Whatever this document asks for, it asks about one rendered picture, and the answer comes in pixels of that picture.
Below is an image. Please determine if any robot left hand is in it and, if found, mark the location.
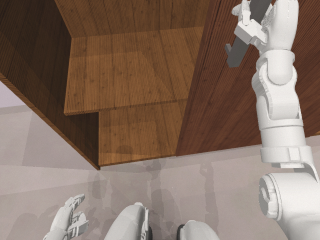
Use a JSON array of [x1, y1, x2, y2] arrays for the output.
[[50, 194, 89, 240]]

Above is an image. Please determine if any robot right forearm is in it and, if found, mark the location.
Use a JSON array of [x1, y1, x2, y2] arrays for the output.
[[251, 49, 320, 187]]

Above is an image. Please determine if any handle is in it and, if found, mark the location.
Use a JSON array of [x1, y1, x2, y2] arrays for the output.
[[224, 0, 272, 68]]

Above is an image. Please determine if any left robot shin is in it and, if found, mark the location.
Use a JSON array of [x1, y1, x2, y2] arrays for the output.
[[134, 202, 149, 240]]

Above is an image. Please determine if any robot left forearm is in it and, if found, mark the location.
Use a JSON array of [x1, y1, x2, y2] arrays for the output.
[[43, 229, 69, 240]]

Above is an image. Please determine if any robot right upper arm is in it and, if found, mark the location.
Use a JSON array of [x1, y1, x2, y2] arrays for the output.
[[258, 172, 320, 240]]

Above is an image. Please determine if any robot right hand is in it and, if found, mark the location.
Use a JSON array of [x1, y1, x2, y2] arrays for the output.
[[231, 0, 299, 56]]

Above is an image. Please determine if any wardrobe door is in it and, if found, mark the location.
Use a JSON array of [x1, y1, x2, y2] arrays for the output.
[[175, 0, 320, 157]]

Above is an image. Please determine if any left robot thigh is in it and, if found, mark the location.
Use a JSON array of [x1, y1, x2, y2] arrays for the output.
[[104, 205, 150, 240]]

